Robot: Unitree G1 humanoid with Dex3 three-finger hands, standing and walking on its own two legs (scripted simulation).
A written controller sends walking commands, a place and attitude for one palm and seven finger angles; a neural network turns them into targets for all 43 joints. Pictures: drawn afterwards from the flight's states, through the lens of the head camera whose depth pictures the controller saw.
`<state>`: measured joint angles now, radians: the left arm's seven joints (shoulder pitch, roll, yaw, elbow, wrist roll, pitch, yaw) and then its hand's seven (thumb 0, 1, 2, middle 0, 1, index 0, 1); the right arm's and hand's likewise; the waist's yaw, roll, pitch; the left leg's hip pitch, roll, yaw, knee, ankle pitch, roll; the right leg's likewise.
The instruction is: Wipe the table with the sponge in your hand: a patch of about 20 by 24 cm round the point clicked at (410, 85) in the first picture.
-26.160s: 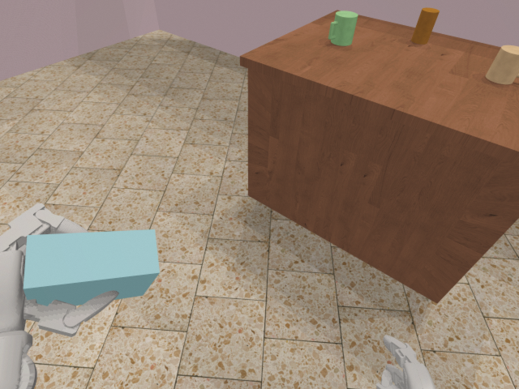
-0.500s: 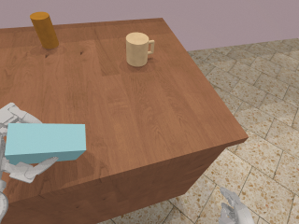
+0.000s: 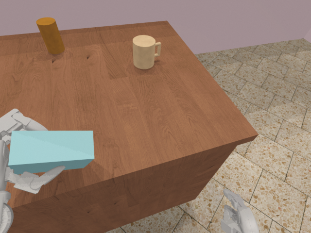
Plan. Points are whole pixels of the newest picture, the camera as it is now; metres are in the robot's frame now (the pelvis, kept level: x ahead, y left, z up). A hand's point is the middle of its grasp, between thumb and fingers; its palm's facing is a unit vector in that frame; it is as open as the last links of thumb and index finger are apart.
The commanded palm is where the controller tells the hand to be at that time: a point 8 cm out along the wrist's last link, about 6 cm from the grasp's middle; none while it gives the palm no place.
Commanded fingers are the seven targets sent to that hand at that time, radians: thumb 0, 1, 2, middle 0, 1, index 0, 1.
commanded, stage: look again from close up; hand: left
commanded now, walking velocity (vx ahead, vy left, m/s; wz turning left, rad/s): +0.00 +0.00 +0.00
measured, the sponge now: (66, 152) +0.24 +0.21 +0.13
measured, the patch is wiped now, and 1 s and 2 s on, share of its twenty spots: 0.00 0.00 0.00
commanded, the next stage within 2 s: turn the palm down, sponge in hand in 0.34 s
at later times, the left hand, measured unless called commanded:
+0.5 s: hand (36, 136) +0.24 +0.25 +0.18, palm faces +0.37 -0.80 -0.48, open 9.8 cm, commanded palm +0.16 +0.27 +0.18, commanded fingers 0.00 0.10 1.30 -1.20 -1.60 -1.20 -1.60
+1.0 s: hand (32, 150) +0.21 +0.24 +0.18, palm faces +0.40 -0.59 -0.70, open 9.8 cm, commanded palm +0.17 +0.25 +0.22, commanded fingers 0.00 0.10 1.30 -1.20 -1.60 -1.20 -1.60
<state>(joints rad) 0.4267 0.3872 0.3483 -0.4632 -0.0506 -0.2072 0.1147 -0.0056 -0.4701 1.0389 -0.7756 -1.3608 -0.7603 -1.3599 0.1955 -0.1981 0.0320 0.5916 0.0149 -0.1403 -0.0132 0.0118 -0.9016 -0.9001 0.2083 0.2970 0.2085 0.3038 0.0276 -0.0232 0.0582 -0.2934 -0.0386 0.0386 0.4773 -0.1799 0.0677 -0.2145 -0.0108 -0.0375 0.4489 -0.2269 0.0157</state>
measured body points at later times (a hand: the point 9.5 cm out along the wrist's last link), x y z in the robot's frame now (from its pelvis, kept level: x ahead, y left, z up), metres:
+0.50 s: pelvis +0.00 -0.01 +0.00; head +0.02 +0.00 +0.45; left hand +0.21 +0.29 +0.20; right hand +0.18 -0.23 -0.07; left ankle +0.05 +0.07 -0.74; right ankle +0.01 -0.13 -0.74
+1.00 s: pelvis +0.01 -0.06 -0.01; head -0.01 -0.09 +0.44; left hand +0.18 +0.27 +0.22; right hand +0.24 -0.27 -0.09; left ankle +0.05 +0.07 -0.74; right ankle +0.01 -0.13 -0.74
